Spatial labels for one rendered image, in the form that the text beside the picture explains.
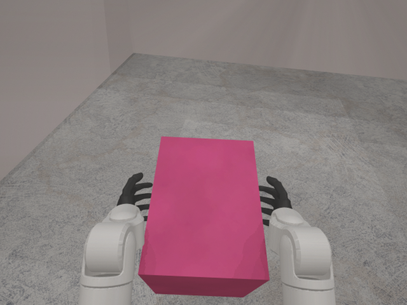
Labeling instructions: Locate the left robot hand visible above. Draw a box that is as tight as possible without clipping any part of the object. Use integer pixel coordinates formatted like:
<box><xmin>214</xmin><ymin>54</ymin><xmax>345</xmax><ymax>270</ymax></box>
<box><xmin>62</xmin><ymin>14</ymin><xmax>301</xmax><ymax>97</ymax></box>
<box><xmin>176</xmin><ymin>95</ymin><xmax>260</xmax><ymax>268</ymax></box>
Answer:
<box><xmin>117</xmin><ymin>173</ymin><xmax>153</xmax><ymax>221</ymax></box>

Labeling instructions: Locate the robot left forearm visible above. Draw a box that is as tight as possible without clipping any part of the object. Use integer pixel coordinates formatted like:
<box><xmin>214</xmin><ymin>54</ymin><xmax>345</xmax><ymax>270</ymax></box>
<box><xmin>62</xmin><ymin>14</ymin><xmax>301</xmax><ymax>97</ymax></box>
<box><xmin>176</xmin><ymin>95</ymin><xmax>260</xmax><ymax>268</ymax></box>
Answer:
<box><xmin>78</xmin><ymin>204</ymin><xmax>144</xmax><ymax>305</ymax></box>

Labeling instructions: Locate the robot right forearm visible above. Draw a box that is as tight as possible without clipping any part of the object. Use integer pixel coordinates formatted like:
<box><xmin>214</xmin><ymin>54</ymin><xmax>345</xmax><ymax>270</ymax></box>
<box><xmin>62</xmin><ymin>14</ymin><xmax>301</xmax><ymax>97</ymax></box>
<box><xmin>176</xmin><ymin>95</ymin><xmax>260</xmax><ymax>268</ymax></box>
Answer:
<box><xmin>268</xmin><ymin>208</ymin><xmax>336</xmax><ymax>305</ymax></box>

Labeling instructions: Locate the right robot hand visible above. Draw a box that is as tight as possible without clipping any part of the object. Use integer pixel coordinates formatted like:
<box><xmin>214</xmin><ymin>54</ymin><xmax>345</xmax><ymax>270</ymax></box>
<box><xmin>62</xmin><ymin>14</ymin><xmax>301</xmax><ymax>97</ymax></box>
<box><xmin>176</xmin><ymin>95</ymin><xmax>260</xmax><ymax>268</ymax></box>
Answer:
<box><xmin>259</xmin><ymin>176</ymin><xmax>293</xmax><ymax>226</ymax></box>

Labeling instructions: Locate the carton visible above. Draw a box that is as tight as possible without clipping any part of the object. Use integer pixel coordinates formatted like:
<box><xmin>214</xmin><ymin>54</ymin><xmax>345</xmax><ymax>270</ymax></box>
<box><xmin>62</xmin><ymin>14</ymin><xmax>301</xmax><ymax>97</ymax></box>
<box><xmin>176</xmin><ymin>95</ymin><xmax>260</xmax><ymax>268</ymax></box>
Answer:
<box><xmin>138</xmin><ymin>137</ymin><xmax>270</xmax><ymax>297</ymax></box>

